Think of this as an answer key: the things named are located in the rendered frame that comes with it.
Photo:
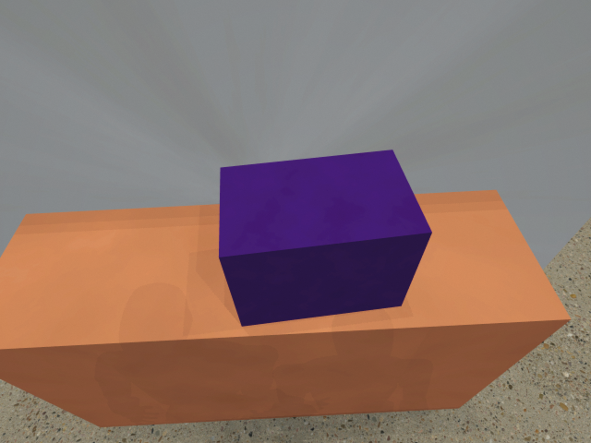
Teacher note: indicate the carton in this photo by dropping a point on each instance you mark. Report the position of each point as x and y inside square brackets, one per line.
[318, 237]

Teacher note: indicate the pedestal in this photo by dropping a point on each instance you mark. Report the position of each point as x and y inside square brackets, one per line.
[124, 317]

